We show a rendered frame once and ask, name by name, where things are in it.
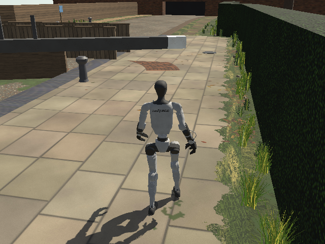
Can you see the right robot shin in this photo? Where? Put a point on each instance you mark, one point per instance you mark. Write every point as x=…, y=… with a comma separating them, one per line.
x=176, y=177

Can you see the robot right upper arm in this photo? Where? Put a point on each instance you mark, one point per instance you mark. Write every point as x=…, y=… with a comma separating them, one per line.
x=180, y=115

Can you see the left robot forearm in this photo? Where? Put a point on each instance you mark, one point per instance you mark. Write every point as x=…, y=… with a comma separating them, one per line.
x=139, y=131

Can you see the robot left upper arm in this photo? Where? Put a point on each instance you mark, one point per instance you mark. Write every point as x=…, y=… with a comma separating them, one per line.
x=143, y=114

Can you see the robot left hand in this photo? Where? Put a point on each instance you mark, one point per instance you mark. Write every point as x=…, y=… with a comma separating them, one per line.
x=139, y=137

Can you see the right robot forearm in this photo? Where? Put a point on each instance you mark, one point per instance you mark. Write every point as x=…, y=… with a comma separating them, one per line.
x=188, y=135

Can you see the robot right hand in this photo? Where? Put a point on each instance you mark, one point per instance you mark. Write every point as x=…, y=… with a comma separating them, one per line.
x=193, y=146

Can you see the right robot foot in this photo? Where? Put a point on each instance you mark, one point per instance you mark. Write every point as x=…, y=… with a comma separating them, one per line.
x=177, y=193

